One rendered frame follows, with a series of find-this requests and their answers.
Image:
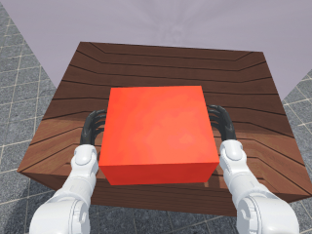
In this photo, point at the left robot upper arm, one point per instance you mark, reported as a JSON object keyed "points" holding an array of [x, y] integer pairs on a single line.
{"points": [[62, 217]]}

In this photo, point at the carton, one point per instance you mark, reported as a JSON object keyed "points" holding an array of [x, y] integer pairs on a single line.
{"points": [[157, 135]]}

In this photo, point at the left robot forearm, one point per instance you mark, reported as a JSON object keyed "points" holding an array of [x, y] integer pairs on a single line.
{"points": [[82, 180]]}

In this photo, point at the right robot upper arm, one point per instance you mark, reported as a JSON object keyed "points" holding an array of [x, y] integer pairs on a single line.
{"points": [[259, 215]]}

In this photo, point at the robot left hand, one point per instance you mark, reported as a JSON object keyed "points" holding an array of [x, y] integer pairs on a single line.
{"points": [[89, 131]]}

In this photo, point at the right robot forearm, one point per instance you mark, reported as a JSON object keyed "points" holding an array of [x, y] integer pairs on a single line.
{"points": [[239, 179]]}

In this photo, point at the pedestal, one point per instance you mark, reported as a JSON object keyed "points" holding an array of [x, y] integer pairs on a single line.
{"points": [[239, 81]]}

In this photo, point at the robot right hand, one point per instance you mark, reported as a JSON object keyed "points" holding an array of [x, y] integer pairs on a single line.
{"points": [[225, 125]]}

